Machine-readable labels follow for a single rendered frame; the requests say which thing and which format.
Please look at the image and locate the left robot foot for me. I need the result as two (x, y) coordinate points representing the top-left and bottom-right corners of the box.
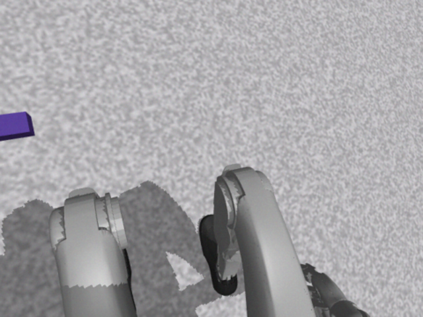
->
(123, 249), (136, 311)

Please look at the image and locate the small box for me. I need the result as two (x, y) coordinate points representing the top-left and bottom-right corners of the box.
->
(0, 112), (35, 141)

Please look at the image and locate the right robot arm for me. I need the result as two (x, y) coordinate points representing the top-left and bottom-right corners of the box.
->
(329, 300), (370, 317)

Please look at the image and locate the right robot hand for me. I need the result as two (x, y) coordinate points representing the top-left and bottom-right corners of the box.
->
(300, 263), (347, 317)

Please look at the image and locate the right robot foot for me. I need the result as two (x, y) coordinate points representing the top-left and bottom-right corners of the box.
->
(199, 215), (237, 296)

